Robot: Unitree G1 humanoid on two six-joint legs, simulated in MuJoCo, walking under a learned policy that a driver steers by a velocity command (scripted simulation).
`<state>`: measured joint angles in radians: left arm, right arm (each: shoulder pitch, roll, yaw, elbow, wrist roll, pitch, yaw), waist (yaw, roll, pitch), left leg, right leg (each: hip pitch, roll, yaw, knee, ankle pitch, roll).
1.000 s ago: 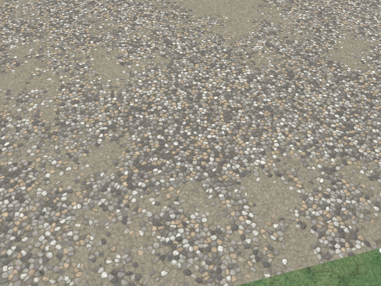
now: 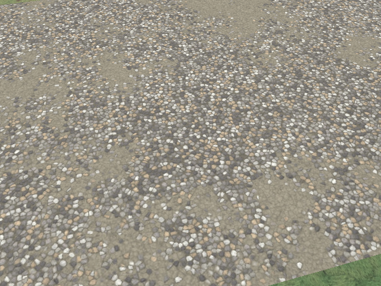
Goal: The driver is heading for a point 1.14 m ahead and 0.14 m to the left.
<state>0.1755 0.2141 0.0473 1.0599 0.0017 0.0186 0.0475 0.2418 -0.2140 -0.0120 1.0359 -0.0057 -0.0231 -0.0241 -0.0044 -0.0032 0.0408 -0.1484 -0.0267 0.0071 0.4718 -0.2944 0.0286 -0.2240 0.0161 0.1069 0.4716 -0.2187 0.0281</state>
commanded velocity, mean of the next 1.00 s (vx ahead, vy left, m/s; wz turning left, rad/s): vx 0.10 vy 0.00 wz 0.00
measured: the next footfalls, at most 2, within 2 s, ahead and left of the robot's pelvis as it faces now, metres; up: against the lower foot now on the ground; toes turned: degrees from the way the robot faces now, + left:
right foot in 0.94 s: +0.12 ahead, -0.15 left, +0.00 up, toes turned -2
left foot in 1.42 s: +0.50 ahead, +0.08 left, +0.00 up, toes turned +3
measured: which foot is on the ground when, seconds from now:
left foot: down 0.00-0.94, up 0.96-1.00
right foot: down 0.00-0.68, up 0.70-0.92, down 0.94-1.00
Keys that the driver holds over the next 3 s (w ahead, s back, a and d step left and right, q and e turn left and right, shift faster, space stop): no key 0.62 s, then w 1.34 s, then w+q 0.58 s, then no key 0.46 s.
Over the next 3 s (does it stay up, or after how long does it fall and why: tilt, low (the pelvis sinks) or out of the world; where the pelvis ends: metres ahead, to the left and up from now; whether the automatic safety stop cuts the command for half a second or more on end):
stays up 1.14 0.04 0.00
